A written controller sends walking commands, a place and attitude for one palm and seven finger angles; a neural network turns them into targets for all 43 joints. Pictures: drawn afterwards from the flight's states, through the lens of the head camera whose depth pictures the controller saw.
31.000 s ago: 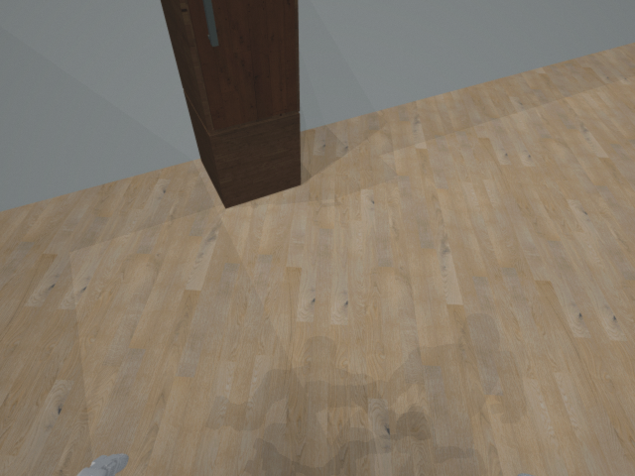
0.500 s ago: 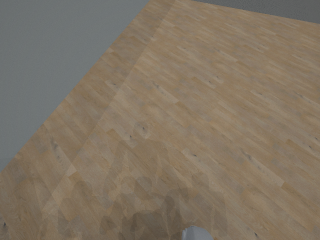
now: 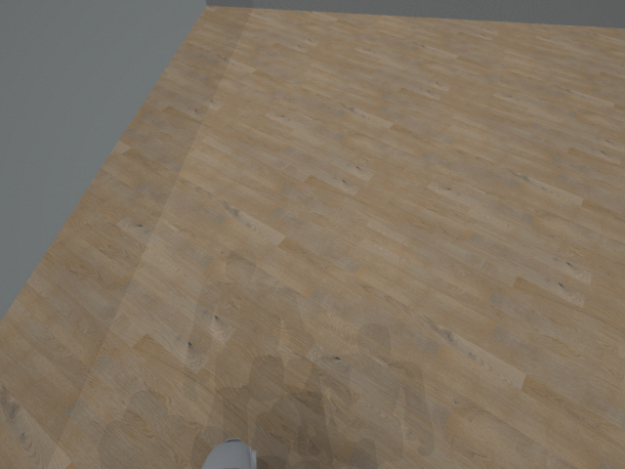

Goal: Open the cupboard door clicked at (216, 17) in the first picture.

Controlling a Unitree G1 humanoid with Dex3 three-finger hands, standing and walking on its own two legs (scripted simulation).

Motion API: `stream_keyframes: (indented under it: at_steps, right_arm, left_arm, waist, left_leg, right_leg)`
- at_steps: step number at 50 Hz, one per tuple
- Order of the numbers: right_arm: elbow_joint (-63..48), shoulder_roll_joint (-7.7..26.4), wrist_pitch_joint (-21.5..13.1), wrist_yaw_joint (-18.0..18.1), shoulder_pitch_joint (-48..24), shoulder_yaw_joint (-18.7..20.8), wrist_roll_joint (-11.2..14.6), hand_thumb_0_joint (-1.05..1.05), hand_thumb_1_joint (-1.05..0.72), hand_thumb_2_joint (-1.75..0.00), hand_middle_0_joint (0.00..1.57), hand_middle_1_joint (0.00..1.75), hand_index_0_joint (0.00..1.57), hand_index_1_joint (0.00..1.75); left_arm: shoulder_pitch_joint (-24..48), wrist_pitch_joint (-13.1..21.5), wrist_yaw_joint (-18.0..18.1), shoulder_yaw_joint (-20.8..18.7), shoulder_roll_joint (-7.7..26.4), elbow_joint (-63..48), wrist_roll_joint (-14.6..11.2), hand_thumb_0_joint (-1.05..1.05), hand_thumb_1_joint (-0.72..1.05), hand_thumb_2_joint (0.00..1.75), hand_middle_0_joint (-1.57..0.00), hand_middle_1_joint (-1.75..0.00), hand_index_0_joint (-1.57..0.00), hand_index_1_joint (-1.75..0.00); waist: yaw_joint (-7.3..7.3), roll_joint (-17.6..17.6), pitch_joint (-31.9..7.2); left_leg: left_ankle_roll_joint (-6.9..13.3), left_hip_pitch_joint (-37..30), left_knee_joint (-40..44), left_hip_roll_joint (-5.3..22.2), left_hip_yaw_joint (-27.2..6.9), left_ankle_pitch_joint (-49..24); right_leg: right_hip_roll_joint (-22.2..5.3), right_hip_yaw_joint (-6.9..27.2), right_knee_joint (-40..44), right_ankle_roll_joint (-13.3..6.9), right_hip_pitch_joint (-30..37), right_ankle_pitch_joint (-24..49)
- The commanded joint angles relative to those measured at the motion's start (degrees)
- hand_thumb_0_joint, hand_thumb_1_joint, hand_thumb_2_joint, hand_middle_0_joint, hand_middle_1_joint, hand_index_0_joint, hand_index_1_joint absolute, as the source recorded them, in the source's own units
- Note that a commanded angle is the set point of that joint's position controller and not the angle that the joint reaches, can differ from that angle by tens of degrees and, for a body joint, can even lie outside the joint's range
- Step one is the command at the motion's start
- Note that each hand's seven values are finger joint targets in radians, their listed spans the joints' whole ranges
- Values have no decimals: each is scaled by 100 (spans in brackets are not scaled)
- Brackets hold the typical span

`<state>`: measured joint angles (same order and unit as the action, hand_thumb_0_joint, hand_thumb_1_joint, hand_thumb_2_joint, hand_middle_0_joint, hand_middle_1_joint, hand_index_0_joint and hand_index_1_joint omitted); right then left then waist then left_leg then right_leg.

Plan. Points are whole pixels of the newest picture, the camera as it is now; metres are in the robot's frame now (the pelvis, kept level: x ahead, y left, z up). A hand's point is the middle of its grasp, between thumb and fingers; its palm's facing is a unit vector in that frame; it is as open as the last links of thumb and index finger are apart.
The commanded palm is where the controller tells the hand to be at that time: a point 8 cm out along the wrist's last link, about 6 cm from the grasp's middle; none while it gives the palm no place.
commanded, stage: turn to face it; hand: left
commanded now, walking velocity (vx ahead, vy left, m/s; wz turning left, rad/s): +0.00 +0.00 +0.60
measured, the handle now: out of the picture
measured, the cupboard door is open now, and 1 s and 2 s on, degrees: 49 49 49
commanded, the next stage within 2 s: none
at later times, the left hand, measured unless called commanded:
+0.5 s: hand (158, 434) +0.20 +0.25 -0.18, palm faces +0.26 -0.95 -0.19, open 7.4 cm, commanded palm none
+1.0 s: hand out of the picture +0.15 +0.17 -0.16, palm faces +0.52 -0.82 -0.24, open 7.4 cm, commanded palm none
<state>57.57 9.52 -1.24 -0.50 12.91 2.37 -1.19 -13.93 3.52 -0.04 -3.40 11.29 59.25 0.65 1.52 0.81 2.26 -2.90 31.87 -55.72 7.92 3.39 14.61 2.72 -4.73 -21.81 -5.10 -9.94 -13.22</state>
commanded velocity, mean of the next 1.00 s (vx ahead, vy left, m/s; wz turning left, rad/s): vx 0.00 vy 0.00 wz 0.60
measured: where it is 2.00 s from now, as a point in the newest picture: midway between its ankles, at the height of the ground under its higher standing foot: (320, 463)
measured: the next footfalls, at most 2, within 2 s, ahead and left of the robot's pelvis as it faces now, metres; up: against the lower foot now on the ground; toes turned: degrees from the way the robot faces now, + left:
left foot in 0.22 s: +0.22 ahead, +0.13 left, +0.00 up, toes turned +11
right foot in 0.72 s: +0.25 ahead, -0.12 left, +0.00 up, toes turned +22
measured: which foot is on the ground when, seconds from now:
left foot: up 0.00-0.20, down 0.22-0.72, up 0.74-1.00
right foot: down 0.00-0.22, up 0.24-0.70, down 0.72-1.00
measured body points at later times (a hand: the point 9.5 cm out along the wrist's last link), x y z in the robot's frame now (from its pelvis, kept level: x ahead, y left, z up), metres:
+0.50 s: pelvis +0.14 +0.04 -0.01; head +0.18 +0.07 +0.44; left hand +0.18 +0.30 -0.16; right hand +0.25 -0.19 -0.15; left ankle +0.18 +0.12 -0.74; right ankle +0.17 -0.15 -0.67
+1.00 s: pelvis +0.19 -0.03 +0.00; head +0.24 -0.01 +0.44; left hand +0.12 +0.21 -0.15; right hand +0.41 -0.21 -0.15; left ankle +0.13 +0.10 -0.69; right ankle +0.21 -0.13 -0.74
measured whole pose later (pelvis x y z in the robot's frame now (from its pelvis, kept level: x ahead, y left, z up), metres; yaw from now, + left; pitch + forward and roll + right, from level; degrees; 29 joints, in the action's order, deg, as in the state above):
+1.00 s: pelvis +0.19 -0.03 +0.00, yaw +33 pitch +1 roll +3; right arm 53.2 15.0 4.7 -1.9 8.9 4.6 -0.7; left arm -12.9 -0.4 1.0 -1.8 11.3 51.8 1.3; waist 0.6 1.9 5.1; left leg -4.0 26.4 -52.1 1.8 3.3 24.1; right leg -6.1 -9.3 -28.3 -0.2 -10.1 -18.7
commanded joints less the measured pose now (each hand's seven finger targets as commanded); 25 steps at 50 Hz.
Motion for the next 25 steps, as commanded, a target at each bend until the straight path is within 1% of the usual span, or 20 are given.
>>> stream_keyframes:
  at_steps: [1,3,4,6,7,8,9,10,11,12,13,14,15,16,17,18,20,21,23,25]
  right_arm:
    - [-140,208,-20,-7,173,31,46,0,-90,-90,20,30,20,30]
    - [-197,212,-30,-17,-121,-2,76,0,-90,-90,20,30,20,30]
    - [-217,231,-34,-14,-232,-10,81,0,-90,-90,20,30,20,30]
    - [-225,266,-40,-12,-297,-9,76,0,-90,-90,20,30,20,30]
    - [-208,319,-33,7,-191,-9,62,0,-90,-90,20,30,20,30]
    - [-121,426,-33,19,79,10,38,0,-90,-90,20,30,20,30]
    - [-27,599,-42,32,514,45,0,0,-90,-90,20,30,20,30]
    - [-11,1051,-62,54,955,120,-66,0,-90,-90,20,30,20,30]
    - [-10,1430,-62,121,1280,181,-59,0,-90,-90,20,30,20,30]
    - [20,1428,26,174,1240,174,-1,0,-90,-90,20,30,20,30]
    - [-124,1420,38,212,900,189,3,0,-90,-90,20,30,20,30]
    - [-241,1277,20,241,650,174,5,0,-90,-90,20,30,20,30]
    - [-319,1110,12,253,406,133,1,0,-90,-90,20,30,20,30]
    - [-352,1042,-16,262,297,111,-7,0,-90,-90,20,30,20,30]
    - [-363,1053,-40,269,264,115,-5,0,-90,-90,20,30,20,30]
    - [-400,1107,-42,264,226,133,0,0,-90,-90,20,30,20,30]
    - [-454,1163,-8,243,174,184,12,0,-90,-90,20,30,20,30]
    - [-477,1178,15,228,159,204,3,0,-90,-90,20,30,20,30]
    - [-497,1217,66,196,166,256,-12,0,-90,-90,20,30,20,30]
    - [-517,1246,103,176,218,303,-29,0,-90,-90,20,30,20,30]
  left_arm:
    - [-508,190,27,11,466,-45,1,0,90,90,-20,-30,-20,-30]
    - [-602,187,56,56,469,53,5,0,90,90,-20,-30,-20,-30]
    - [-623,175,78,69,482,82,8,0,90,90,-20,-30,-20,-30]
    - [-589,127,114,41,575,99,23,0,90,90,-20,-30,-20,-30]
    - [-533,92,133,25,616,75,19,0,90,90,-20,-30,-20,-30]
    - [-485,65,158,8,645,58,13,0,90,90,-20,-30,-20,-30]
    - [-514,28,166,-19,708,32,-6,0,90,90,-20,-30,-20,-30]
    - [-756,-24,176,-28,619,-39,-49,0,90,90,-20,-30,-20,-30]
    - [-1008,-44,172,9,394,-162,-159,0,90,90,-20,-30,-20,-30]
    - [-679,-110,215,7,598,-311,-80,0,90,90,-20,-30,-20,-30]
    - [-380,-161,207,-25,510,-449,-47,0,90,90,-20,-30,-20,-30]
    - [-104,-198,179,-61,460,-503,2,0,90,90,-20,-30,-20,-30]
    - [52,-239,143,-78,461,-529,18,0,90,90,-20,-30,-20,-30]
    - [-22,-291,117,-93,404,-518,34,0,90,90,-20,-30,-20,-30]
    - [-95,-326,107,-100,343,-514,38,0,90,90,-20,-30,-20,-30]
    - [-164,-360,104,-104,331,-543,23,0,90,90,-20,-30,-20,-30]
    - [-143,-429,101,-132,346,-593,37,0,90,90,-20,-30,-20,-30]
    - [-94,-455,101,-147,362,-641,42,0,90,90,-20,-30,-20,-30]
    - [117,-486,99,-156,372,-774,53,0,90,90,-20,-30,-20,-30]
    - [354,-482,90,-158,394,-923,64,0,90,90,-20,-30,-20,-30]
  waist:
    - [-48,424,-79]
    - [-107,553,7]
    - [-133,529,49]
    - [-100,508,177]
    - [-8,569,134]
    - [121,439,-35]
    - [278,269,-384]
    - [343,-800,-868]
    - [323,-2053,-1370]
    - [337,-1235,-1412]
    - [219,-852,-949]
    - [149,-764,-658]
    - [23,-662,-373]
    - [-74,-560,-440]
    - [-129,-498,-598]
    - [-172,-540,-779]
    - [-183,-610,-885]
    - [-179,-627,-913]
    - [-138,-707,-760]
    - [-77,-786,-660]
  left_leg:
    - [-2,21,716,-96,43,-382]
    - [66,-33,1140,-219,90,-416]
    - [109,-146,1295,-255,95,-415]
    - [194,-366,1571,-419,215,-342]
    - [245,-619,1767,-510,260,-398]
    - [304,-983,2139,-607,253,-640]
    - [401,-1668,2482,-641,196,-1620]
    - [796,-2721,2592,147,-862,-3458]
    - [1752,-3727,2722,1549,-2725,-6163]
    - [1995,-3331,3050,1641,-2769,-5437]
    - [1962,-2826,3324,1561,-2758,-4175]
    - [1782,-2338,3470,1375,-2729,-3438]
    - [1594,-1906,3606,1146,-2438,-3018]
    - [1448,-1882,3625,919,-2109,-3132]
    - [1356,-1946,3574,756,-1879,-3292]
    - [1307,-1996,3532,668,-1710,-3207]
    - [1235,-1990,3650,529,-1739,-2491]
    - [1240,-1933,3706,519,-1829,-2116]
    - [1208,-1820,3808,431,-1977,-1449]
    - [1190,-1832,3812,388,-2100,-1151]
  right_leg:
    - [-1592,634,791,-472,442,2958]
    - [-1656,430,651,-363,669,3558]
    - [-1737,378,584,-331,702,3702]
    - [-1796,207,302,-239,776,4139]
    - [-1783,113,13,-154,788,4427]
    - [-1727,-17,-521,-19,901,4637]
    - [-1573,-245,-1357,204,786,4389]
    - [-1104,-433,-2561,532,-48,2537]
    - [-363,-332,-4233,791,-1355,-2018]
    - [-346,403,-4867,692,-1387,-2541]
    - [-492,550,-5073,724,-1824,-2193]
    - [-613,615,-5148,776,-2061,-1858]
    - [-740,671,-5008,842,-2060,-1538]
    - [-720,670,-4839,884,-1988,-1213]
    - [-679,644,-4665,916,-1933,-1044]
    - [-644,620,-4432,924,-1835,-1015]
    - [-622,574,-4216,959,-1812,-832]
    - [-607,569,-4083,973,-1825,-813]
    - [-573,532,-3762,995,-1862,-759]
    - [-527,493,-3388,1005,-1882,-768]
